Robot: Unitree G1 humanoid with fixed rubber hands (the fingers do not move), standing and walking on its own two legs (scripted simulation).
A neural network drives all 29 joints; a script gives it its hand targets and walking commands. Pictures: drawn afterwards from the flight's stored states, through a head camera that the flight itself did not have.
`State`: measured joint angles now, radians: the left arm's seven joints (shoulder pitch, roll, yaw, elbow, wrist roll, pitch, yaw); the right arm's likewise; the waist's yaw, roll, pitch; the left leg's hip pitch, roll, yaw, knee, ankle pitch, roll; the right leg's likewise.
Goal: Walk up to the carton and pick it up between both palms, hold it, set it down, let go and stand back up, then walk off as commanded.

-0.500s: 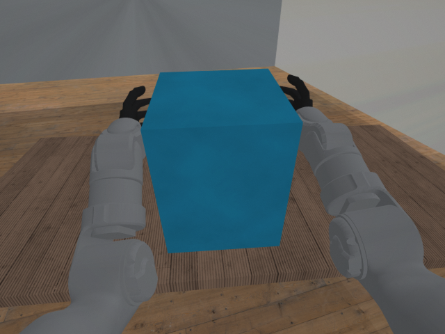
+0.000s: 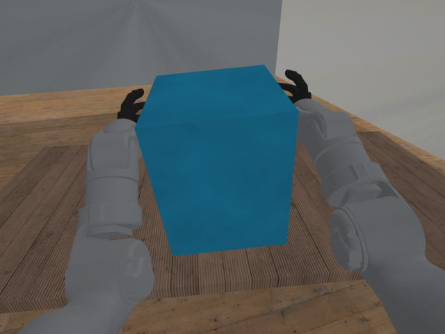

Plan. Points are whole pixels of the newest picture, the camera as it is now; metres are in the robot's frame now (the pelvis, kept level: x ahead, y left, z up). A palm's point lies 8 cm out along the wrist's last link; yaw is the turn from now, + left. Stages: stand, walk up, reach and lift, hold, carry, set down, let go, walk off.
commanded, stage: hold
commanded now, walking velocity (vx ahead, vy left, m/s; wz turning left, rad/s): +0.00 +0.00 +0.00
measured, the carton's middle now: (219, 157) +0.36 -0.01 +0.24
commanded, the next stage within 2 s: none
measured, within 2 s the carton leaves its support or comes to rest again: neither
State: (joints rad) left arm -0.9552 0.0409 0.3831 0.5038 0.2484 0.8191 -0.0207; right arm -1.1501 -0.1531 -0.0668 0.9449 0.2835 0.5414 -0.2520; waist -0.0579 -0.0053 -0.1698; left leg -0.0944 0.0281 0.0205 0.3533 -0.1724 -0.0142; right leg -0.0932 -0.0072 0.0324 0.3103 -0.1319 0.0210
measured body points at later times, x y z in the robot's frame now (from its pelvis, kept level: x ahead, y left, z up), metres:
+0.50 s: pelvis +0.00 +0.00 +0.00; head -0.10 +0.00 +0.44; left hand +0.38 +0.14 +0.29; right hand +0.39 -0.15 +0.32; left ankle +0.02 +0.12 -0.75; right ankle +0.03 -0.14 -0.75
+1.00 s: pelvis +0.00 +0.00 +0.00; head -0.10 +0.00 +0.44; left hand +0.38 +0.15 +0.29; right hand +0.39 -0.15 +0.32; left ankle +0.02 +0.12 -0.75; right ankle +0.03 -0.14 -0.75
